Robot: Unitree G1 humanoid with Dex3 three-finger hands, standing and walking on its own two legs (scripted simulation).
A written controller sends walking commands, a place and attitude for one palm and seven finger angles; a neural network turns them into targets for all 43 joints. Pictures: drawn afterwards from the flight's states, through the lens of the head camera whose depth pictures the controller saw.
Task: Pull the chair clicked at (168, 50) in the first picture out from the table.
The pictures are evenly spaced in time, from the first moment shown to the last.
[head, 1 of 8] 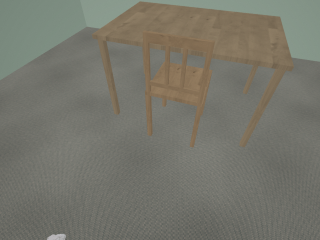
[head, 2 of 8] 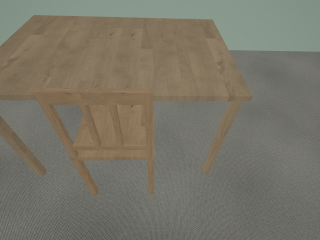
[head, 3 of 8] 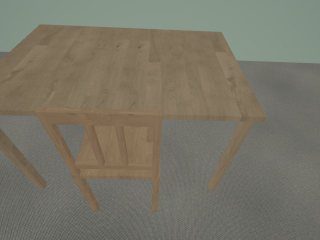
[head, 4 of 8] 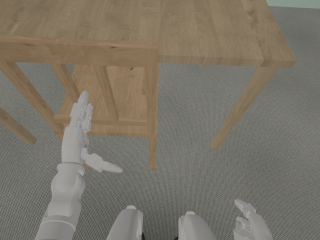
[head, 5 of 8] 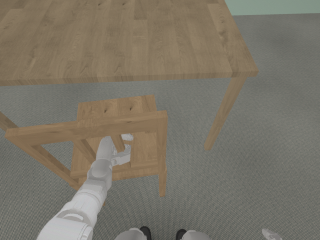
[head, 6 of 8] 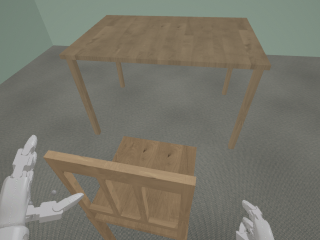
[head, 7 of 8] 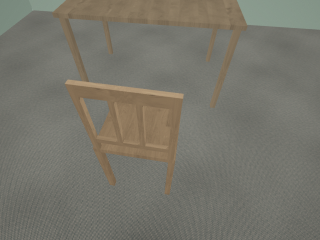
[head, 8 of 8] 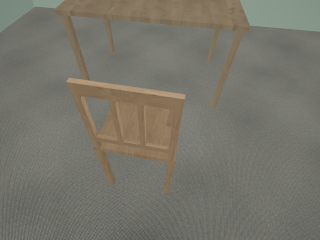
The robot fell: no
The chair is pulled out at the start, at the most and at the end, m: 0.00 0.66 0.66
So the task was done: yes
